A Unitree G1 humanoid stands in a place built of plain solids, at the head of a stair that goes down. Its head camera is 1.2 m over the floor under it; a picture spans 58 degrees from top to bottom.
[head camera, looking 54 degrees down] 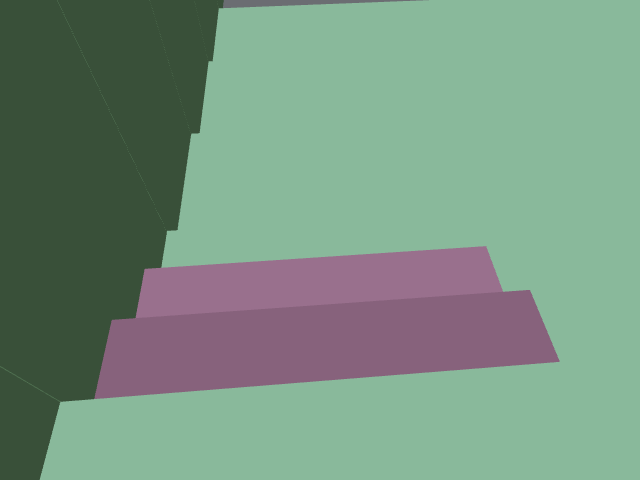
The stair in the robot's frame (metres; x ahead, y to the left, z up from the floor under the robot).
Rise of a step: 0.19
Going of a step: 0.33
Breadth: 1.50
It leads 5 degrees to the left of straight ahead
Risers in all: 4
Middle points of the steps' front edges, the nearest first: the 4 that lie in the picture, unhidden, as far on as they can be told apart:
0.39 -0.05 0.00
0.72 -0.02 -0.18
1.05 0.01 -0.37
1.40 0.03 -0.55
